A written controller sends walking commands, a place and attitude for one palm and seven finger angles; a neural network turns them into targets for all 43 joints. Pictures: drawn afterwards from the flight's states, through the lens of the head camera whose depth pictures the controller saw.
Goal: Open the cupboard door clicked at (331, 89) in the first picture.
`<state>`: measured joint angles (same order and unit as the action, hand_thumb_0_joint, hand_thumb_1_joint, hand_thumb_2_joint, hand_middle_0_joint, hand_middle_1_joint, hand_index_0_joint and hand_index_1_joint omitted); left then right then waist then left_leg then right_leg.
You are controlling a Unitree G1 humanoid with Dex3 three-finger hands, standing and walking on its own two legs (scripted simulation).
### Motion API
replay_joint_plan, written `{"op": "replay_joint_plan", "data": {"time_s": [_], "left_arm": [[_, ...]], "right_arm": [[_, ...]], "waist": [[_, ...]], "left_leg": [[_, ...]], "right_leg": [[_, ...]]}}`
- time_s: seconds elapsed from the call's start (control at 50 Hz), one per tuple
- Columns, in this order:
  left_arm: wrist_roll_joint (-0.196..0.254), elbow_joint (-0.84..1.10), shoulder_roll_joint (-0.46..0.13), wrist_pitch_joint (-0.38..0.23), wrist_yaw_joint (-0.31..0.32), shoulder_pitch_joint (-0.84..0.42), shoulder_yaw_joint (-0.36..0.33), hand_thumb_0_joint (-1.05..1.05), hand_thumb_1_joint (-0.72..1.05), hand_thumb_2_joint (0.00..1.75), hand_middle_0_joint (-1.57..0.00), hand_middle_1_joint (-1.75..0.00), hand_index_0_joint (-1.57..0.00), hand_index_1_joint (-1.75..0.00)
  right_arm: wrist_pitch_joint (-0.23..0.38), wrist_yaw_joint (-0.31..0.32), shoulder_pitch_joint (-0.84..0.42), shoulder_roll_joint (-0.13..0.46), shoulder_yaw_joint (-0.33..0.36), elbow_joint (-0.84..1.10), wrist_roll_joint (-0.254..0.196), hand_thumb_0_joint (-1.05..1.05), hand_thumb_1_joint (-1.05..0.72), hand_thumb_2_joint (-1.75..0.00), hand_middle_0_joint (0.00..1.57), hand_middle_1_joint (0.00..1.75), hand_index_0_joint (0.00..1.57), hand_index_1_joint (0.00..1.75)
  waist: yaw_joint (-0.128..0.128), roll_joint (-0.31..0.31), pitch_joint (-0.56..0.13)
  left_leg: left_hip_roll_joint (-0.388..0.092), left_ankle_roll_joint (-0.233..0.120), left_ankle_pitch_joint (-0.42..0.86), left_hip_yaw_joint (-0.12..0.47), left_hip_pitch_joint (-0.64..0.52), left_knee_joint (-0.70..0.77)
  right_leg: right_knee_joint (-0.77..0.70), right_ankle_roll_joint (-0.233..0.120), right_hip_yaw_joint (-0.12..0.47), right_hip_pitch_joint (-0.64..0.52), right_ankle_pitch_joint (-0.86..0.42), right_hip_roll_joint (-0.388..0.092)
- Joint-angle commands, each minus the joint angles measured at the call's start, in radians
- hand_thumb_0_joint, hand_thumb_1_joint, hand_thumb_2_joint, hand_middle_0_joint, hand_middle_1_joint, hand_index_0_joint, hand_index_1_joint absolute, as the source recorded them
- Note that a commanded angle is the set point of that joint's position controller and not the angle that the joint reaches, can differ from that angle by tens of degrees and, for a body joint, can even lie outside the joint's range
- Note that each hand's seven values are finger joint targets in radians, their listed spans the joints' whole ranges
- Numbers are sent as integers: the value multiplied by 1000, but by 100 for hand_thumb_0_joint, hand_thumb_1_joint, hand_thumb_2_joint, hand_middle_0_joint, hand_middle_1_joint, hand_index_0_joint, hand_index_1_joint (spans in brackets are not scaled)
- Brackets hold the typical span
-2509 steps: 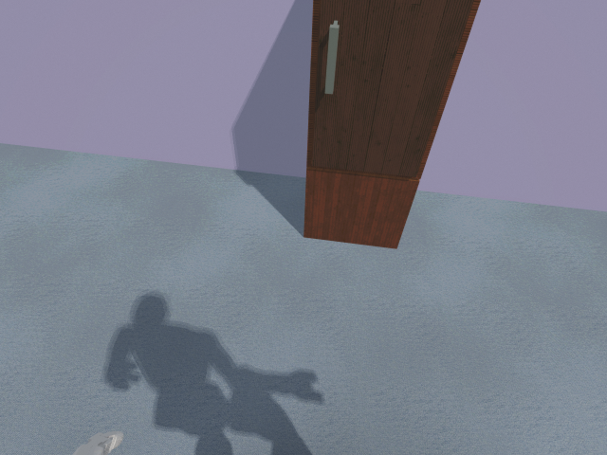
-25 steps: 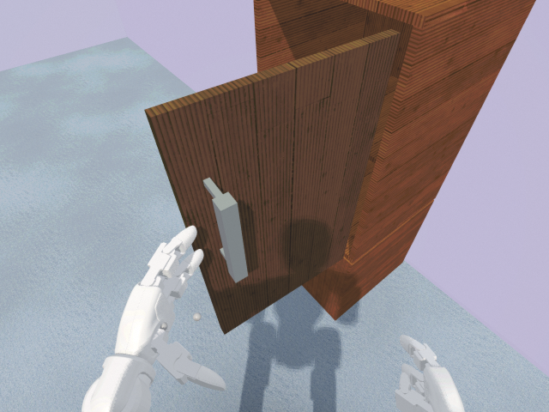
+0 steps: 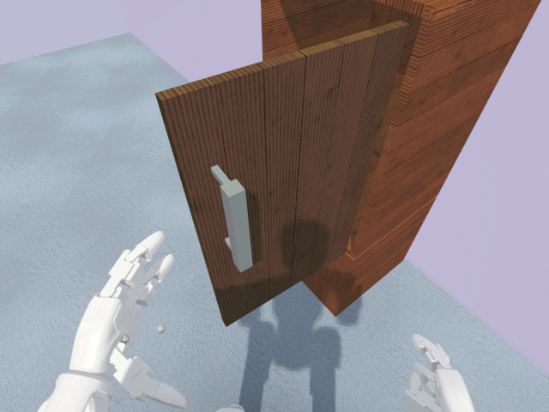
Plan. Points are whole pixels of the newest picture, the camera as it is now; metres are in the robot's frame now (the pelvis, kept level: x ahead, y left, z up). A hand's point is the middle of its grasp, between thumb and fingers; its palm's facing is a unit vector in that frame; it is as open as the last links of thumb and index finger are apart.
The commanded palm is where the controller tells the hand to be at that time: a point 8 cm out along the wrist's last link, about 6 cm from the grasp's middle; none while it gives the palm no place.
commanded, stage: draw the hand back to the body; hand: left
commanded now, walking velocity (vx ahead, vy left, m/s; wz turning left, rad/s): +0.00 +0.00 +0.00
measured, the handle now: (231, 221) +0.36 +0.09 +0.10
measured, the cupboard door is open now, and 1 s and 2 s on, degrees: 86 86 86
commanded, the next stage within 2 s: step back with the hand held close in 1.52 s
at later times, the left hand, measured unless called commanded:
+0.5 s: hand (102, 315) +0.20 +0.20 +0.14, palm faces +0.00 -0.99 -0.15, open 16.0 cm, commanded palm +0.16 +0.26 +0.15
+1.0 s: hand (43, 260) +0.23 +0.26 +0.19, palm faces +0.38 -0.84 -0.38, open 10.8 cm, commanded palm +0.18 +0.30 +0.20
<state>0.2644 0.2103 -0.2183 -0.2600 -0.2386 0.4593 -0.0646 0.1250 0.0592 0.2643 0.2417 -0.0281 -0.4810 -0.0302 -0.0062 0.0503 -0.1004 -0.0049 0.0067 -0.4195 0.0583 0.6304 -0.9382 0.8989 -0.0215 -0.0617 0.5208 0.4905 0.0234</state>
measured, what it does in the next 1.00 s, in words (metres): stands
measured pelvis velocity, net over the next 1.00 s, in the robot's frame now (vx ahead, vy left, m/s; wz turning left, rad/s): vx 0.03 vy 0.02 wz -0.03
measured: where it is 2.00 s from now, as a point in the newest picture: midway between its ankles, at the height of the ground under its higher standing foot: outside the picture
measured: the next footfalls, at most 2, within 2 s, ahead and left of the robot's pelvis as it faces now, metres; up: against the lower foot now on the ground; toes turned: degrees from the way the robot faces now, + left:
none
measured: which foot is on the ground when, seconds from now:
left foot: down 0.00-1.00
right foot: down 0.00-1.00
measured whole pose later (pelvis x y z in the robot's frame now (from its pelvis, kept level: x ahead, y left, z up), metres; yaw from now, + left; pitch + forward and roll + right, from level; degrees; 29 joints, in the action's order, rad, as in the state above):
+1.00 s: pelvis +0.03 +0.02 +0.05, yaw -2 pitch -2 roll +0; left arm 0.06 0.41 -0.33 -0.06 0.13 0.49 -0.26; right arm 0.12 0.08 0.21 0.21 -0.05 -0.62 0.00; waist -0.06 0.05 -0.01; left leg 0.02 -0.02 -0.27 0.00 0.18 -0.49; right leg 0.44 0.01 0.00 0.09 0.32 -0.01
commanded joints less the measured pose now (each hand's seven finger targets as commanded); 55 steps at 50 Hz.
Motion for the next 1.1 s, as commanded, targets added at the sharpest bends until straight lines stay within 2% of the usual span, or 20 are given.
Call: {"op": "replay_joint_plan", "data": {"time_s": [0.0,0.04,0.1,0.16,0.2,0.28,0.32,0.42,0.44,0.46,0.48,0.5,0.54,0.58,0.6,0.78,0.86,0.9,0.96,1.08], "left_arm": [[0,292,-140,-58,14,-64,-80,0,-50,30,-15,-30,-15,-30],[-3,311,-134,-29,27,-48,-76,0,-50,30,-15,-30,-15,-30],[4,246,-168,28,41,-10,-148,0,-50,30,-15,-30,-15,-30],[22,282,-138,59,31,-21,-132,0,-50,30,-15,-30,-15,-30],[32,301,-156,69,24,-50,-145,0,-50,30,-15,-30,-15,-30],[39,357,-161,70,2,-114,-129,0,-50,30,-15,-30,-15,-30],[41,357,-177,77,-5,-110,-148,0,-50,30,-15,-30,-15,-30],[44,354,-187,122,-21,-95,-177,0,-32,37,-16,-30,-16,-30],[-96,470,-282,112,144,-140,-200,0,-29,39,-16,-30,-16,-30],[-114,408,-205,133,217,-44,-171,0,-26,40,-16,-30,-16,-30],[-126,400,-158,148,247,-13,-136,0,-22,42,-16,-30,-16,-30],[-146,411,-177,156,276,1,-148,0,-18,43,-16,-30,-16,-30],[-170,434,-193,159,315,1,-156,0,-12,47,-16,-30,-16,-30],[-191,453,-206,152,343,-28,-165,0,-5,50,-17,-30,-17,-30],[-200,445,-229,149,356,-29,-183,0,-1,51,-17,-30,-17,-30],[-217,412,-234,145,387,-55,-231,0,31,64,-18,-30,-18,-30],[-215,416,-250,141,384,-32,-268,0,44,70,-18,-30,-18,-30],[-215,405,-281,138,385,-28,-306,0,51,74,-19,-30,-19,-30],[-208,409,-286,139,380,-26,-335,0,62,78,-19,-30,-19,-30],[-198,399,-319,140,379,-64,-392,0,83,87,-20,-30,-20,-30]], "right_arm": [[73,10,-92,100,43,178,-7,0,-90,-90,20,30,20,30],[71,8,-98,92,39,186,-10,0,-90,-90,20,30,20,30],[59,13,-115,91,38,175,-12,0,-90,-90,20,30,20,30],[63,16,-122,92,29,187,-18,0,-90,-90,20,30,20,30],[72,21,-128,98,25,182,-19,0,-90,-90,20,30,20,30],[103,28,-112,106,16,167,-20,0,-90,-90,20,30,20,30],[116,31,-113,108,15,157,-19,0,-90,-90,20,30,20,30],[132,31,-127,109,13,143,-24,0,-90,-90,20,30,20,30],[115,52,-151,88,10,149,-3,0,-90,-90,20,30,20,30],[104,59,-139,75,2,141,5,0,-90,-90,20,30,20,30],[95,57,-136,74,-1,141,5,0,-90,-90,20,30,20,30],[87,55,-138,77,3,131,7,0,-90,-90,20,30,20,30],[73,54,-144,76,2,120,11,0,-90,-90,20,30,20,30],[69,55,-149,79,2,108,17,0,-90,-90,20,30,20,30],[71,57,-151,84,3,97,21,0,-90,-90,20,30,20,30],[61,53,-172,83,11,44,29,0,-90,-90,20,30,20,30],[55,41,-178,84,18,33,32,0,-90,-90,20,30,20,30],[51,38,-185,88,23,27,32,0,-90,-90,20,30,20,30],[38,35,-185,81,26,24,32,0,-90,-90,20,30,20,30],[19,32,-191,81,35,16,30,0,-90,-90,20,30,20,30]], "waist": [[-1,8,-159],[-2,20,-140],[-16,-44,-82],[-14,-21,-51],[-10,-27,-43],[5,16,-39],[-1,10,-48],[-15,30,-44],[-62,31,-18],[-42,18,40],[-35,15,62],[-41,1,40],[-37,38,35],[-33,43,24],[-35,17,21],[-41,8,28],[-52,22,6],[-59,6,13],[-60,-3,13],[-60,10,16]], "left_leg": [[19,-33,169,-13,-176,150],[18,-32,151,-13,-177,171],[13,-31,123,-12,-152,192],[12,-29,103,-14,-172,219],[10,-31,94,-9,-182,227],[7,-30,77,10,-224,252],[8,-32,89,14,-236,260],[8,-28,112,19,-272,293],[4,-25,90,11,-275,341],[1,-19,60,9,-275,362],[-1,-15,42,16,-273,375],[-5,-19,62,13,-291,385],[-6,-19,88,-2,-324,403],[-6,-19,108,-3,-357,426],[-9,-20,127,-1,-369,437],[-13,-21,290,-19,-486,508],[-16,-19,407,-31,-525,521],[-17,-18,425,-37,-526,529],[-15,-21,489,-51,-543,525],[-11,-25,512,-68,-565,526]], "right_leg": [[-169,5,31,-13,-235,0],[-176,6,20,-13,-219,-1],[-207,7,21,-31,-182,4],[-225,9,10,-28,-163,5],[-240,9,10,-34,-146,7],[-252,8,1,-26,-131,10],[-259,7,0,-45,-140,10],[-275,6,-11,-80,-171,9],[-337,-9,42,-111,-165,-8],[-357,-9,35,-101,-133,-13],[-358,-8,28,-96,-124,-14],[-373,-7,31,-131,-140,-14],[-389,-5,30,-163,-160,-20],[-407,-6,28,-194,-177,-21],[-419,-6,27,-215,-192,-19],[-480,-1,21,-312,-312,-20],[-491,0,21,-366,-400,-22],[-504,0,21,-387,-419,-20],[-510,4,22,-403,-485,-22],[-531,9,26,-417,-534,-23]]}}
